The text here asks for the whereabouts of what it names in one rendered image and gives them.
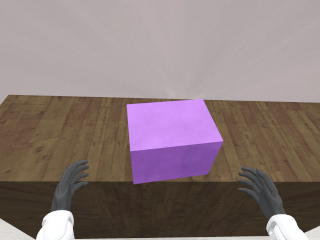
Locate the robot right hand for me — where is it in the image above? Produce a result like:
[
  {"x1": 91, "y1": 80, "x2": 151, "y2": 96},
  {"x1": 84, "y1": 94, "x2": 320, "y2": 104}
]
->
[{"x1": 238, "y1": 167, "x2": 286, "y2": 221}]

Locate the pedestal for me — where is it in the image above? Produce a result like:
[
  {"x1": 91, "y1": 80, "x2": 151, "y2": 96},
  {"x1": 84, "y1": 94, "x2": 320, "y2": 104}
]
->
[{"x1": 0, "y1": 94, "x2": 320, "y2": 240}]

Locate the robot left forearm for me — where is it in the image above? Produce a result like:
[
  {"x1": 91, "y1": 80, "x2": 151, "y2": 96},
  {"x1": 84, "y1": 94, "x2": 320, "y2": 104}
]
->
[{"x1": 36, "y1": 210, "x2": 75, "y2": 240}]

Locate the robot right forearm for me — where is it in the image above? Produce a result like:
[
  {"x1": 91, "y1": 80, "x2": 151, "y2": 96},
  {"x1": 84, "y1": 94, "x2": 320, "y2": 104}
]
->
[{"x1": 266, "y1": 214, "x2": 309, "y2": 240}]

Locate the carton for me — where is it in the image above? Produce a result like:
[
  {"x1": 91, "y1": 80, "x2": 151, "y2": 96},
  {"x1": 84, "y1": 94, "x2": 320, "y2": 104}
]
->
[{"x1": 126, "y1": 99, "x2": 223, "y2": 184}]

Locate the robot left hand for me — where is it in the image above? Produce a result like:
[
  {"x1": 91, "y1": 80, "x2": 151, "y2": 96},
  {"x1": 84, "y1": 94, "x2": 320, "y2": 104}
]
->
[{"x1": 50, "y1": 160, "x2": 89, "y2": 212}]

